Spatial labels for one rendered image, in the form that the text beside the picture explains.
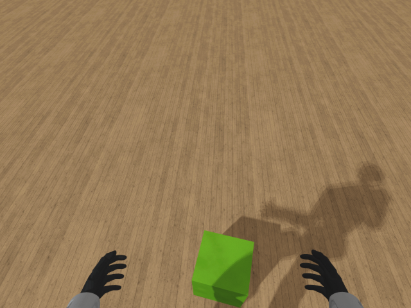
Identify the carton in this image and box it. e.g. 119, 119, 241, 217
192, 230, 254, 308

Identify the right robot forearm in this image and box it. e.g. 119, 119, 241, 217
329, 292, 364, 308

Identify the right robot hand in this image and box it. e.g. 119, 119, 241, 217
300, 250, 348, 301

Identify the left robot hand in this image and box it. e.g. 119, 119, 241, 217
81, 250, 127, 298

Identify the left robot forearm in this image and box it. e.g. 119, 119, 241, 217
66, 292, 100, 308

